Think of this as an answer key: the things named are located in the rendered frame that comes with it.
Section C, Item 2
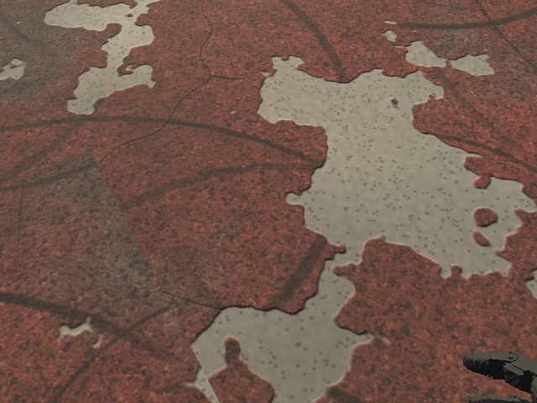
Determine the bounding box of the right robot hand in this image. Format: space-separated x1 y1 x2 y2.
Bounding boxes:
463 351 537 403

